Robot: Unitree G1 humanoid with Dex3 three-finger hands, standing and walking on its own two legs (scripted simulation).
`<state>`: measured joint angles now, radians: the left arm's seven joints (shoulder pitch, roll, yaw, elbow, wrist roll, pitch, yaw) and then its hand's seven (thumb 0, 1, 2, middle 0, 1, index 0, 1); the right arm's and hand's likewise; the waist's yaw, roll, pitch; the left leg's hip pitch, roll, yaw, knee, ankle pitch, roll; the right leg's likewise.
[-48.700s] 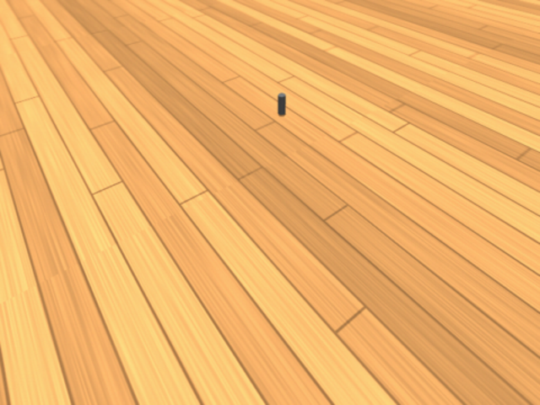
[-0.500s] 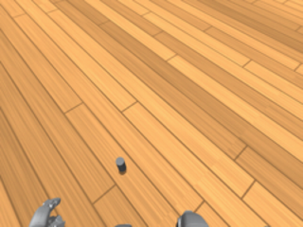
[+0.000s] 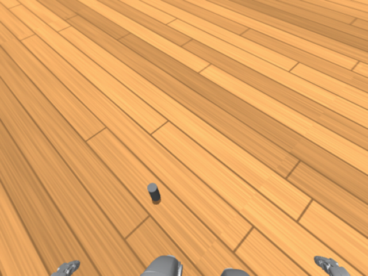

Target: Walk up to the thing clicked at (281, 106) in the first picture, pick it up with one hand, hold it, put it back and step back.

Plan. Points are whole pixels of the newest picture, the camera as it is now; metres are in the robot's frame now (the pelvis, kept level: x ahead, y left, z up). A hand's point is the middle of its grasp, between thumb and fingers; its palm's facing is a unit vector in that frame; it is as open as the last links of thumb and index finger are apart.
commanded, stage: step back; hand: left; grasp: from the side
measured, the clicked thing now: (154, 192) +0.55 +0.22 -0.69
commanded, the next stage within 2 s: none
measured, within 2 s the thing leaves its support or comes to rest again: neither
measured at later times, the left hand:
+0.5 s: hand out of the picture -0.04 +0.28 -0.15, palm faces -0.03 -0.92 -0.38, open 7.4 cm
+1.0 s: hand out of the picture -0.17 +0.25 -0.15, palm faces +0.03 -0.92 -0.39, open 7.4 cm
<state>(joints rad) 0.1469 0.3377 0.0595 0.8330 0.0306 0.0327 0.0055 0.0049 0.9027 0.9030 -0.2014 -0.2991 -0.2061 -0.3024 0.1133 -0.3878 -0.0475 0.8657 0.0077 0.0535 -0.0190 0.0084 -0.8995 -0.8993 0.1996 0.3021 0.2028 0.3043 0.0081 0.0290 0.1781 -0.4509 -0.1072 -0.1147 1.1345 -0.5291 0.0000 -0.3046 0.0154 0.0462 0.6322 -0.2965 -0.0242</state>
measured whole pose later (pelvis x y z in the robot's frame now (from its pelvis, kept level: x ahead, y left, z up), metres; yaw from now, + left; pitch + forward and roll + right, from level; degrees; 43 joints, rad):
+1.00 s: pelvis -0.30 -0.02 -0.01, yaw +3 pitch -3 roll +0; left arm 0.09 0.38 0.07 0.78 0.03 0.08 0.02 0.00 0.90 0.90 -0.20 -0.30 -0.21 -0.30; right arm 0.20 -0.37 -0.04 0.87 -0.04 0.03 0.00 0.01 -0.90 -0.90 0.20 0.30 0.20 0.30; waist -0.01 -0.03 0.19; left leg -0.30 -0.04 -0.02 0.69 -0.34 0.03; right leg -0.49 0.02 0.07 0.93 -0.48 -0.01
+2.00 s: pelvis -0.51 -0.06 +0.01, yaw +5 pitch -2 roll -1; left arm 0.25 0.35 0.06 0.99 0.05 -0.03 -0.02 0.00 0.90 0.90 -0.20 -0.30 -0.21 -0.30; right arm 0.21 -0.40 -0.07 0.99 -0.03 0.00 0.03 0.01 -0.90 -0.90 0.20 0.30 0.20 0.30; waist 0.04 0.03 0.06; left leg -0.36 0.00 -0.06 0.78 -0.45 0.00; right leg -0.22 -0.02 -0.03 0.54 -0.28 -0.01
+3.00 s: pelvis -0.46 -0.04 +0.02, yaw +4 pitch -2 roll +0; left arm 0.07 0.34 0.00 1.15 0.01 -0.01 -0.01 0.00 0.90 0.90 -0.20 -0.30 -0.20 -0.30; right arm 0.06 -0.35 -0.01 1.14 -0.01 -0.02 0.01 0.01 -0.90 -0.90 0.20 0.30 0.20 0.30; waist -0.01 0.00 0.07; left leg -0.10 0.03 0.01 0.32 -0.18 -0.02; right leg -0.09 -0.02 -0.01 0.31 -0.19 0.02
